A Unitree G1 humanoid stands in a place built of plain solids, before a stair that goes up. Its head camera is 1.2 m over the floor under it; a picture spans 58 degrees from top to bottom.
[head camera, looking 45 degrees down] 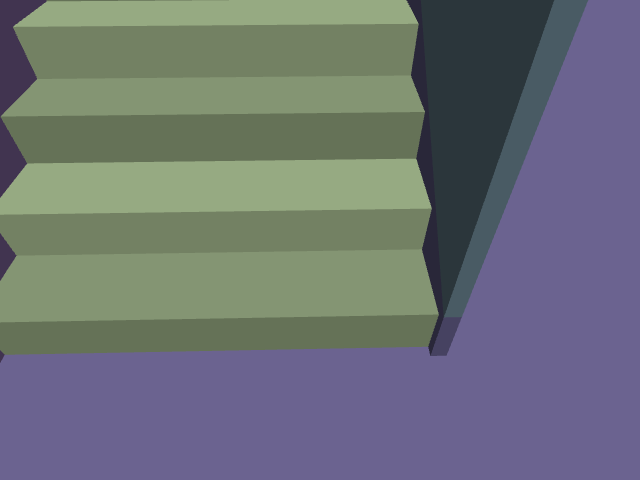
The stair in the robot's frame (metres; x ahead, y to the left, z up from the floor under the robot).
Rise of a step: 0.17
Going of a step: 0.26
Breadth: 1.32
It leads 1 degrees to the left of straight ahead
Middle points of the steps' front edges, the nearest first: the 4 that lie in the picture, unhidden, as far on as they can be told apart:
0.71 0.32 0.18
0.97 0.32 0.35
1.23 0.33 0.52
1.49 0.34 0.70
